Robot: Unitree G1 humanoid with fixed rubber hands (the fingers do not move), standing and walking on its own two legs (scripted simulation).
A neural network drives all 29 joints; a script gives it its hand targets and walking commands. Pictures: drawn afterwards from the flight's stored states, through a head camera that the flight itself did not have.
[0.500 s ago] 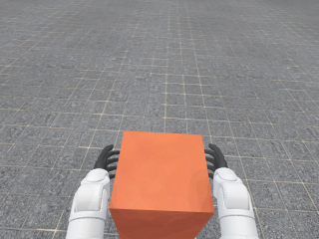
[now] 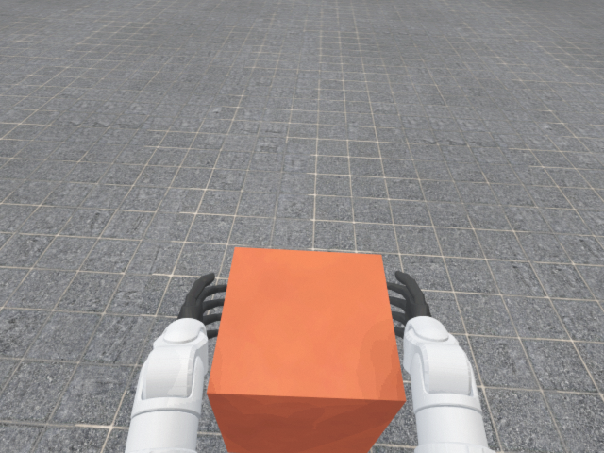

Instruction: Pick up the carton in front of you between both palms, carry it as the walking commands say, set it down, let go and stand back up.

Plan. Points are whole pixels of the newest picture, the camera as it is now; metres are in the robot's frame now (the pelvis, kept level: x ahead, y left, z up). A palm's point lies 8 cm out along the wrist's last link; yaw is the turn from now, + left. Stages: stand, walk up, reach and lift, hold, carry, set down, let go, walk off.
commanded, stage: carry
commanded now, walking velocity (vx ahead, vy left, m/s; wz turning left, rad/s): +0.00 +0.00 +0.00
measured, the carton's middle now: (302, 356) +0.29 +0.00 -0.04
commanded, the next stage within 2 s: hold in 0.20 s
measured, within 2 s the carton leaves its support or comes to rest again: neither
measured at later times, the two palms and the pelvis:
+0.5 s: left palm (157, 362) +0.24 +0.18 +0.05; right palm (391, 326) +0.29 -0.12 +0.05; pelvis -0.02 -0.01 +0.01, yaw +8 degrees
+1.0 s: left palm (191, 357) +0.24 +0.14 +0.06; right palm (423, 320) +0.29 -0.16 +0.06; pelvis -0.02 -0.06 +0.01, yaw +10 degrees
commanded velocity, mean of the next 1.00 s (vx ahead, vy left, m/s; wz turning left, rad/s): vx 0.00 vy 0.00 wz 0.00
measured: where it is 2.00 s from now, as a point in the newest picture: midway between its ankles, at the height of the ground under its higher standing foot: outside the picture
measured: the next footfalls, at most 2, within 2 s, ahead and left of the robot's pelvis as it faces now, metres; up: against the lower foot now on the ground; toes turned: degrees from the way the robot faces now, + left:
none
